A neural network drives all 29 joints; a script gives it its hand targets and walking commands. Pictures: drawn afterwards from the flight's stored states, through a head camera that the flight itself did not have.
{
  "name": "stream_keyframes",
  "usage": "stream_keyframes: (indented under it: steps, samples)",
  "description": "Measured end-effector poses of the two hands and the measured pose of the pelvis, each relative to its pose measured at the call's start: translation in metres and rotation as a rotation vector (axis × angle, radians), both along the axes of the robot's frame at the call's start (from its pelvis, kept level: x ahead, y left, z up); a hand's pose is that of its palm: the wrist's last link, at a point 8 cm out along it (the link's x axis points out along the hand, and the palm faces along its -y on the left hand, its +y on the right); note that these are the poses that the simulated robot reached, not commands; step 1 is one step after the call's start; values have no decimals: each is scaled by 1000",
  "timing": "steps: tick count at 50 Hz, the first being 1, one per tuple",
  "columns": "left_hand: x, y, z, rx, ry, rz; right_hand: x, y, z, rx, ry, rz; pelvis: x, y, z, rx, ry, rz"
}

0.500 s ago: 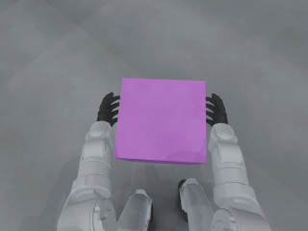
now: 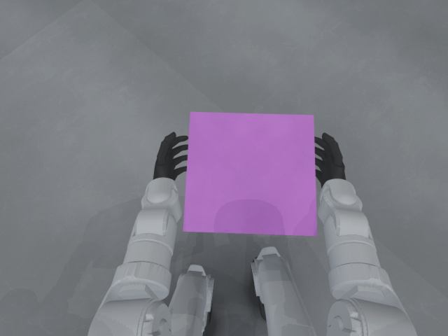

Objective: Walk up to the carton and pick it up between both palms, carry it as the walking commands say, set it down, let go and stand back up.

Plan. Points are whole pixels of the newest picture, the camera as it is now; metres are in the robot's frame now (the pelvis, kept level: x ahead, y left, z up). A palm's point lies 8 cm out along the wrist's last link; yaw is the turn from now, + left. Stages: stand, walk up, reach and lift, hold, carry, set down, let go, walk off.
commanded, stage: set down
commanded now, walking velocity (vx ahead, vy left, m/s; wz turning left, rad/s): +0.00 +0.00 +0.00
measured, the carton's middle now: (245, 182) +0.41 -0.05 -0.16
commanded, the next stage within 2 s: none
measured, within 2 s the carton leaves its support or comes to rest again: neither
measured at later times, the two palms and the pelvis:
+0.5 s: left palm (177, 175) +0.43 +0.09 -0.16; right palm (318, 178) +0.41 -0.21 -0.17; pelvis -0.04 -0.02 -0.08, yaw +2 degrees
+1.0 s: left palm (182, 175) +0.46 +0.09 -0.26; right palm (303, 179) +0.43 -0.20 -0.26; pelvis -0.05 -0.01 -0.14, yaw +3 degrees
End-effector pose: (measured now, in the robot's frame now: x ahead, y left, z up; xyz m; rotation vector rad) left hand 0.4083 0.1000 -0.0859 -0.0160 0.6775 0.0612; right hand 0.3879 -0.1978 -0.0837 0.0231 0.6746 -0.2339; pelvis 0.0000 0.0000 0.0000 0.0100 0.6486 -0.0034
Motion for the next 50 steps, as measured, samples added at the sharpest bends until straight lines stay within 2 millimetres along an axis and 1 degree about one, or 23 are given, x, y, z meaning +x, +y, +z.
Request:
stream_keyframes:
  steps: [11,18,25,35,42,50]
  samples:
    - [8,-7,-36,19,-7,-2,8,-7,-40,20,-5,-4,-15,-10,-35,19,28,-4]
    - [15,-8,-57,28,-16,1,15,-8,-67,34,-13,-5,-28,-17,-60,38,30,-8]
    - [24,-9,-76,28,-11,-2,21,-9,-88,39,-8,-11,-38,-20,-81,50,26,-7]
    - [37,-5,-108,28,0,-16,32,-5,-119,25,6,-12,-44,-17,-106,48,48,1]
    - [45,-1,-137,19,7,-23,37,-1,-146,12,14,-14,-44,-12,-123,38,79,17]
    - [51,-5,-172,14,13,-34,42,-5,-176,0,22,-17,-45,-7,-144,24,105,31]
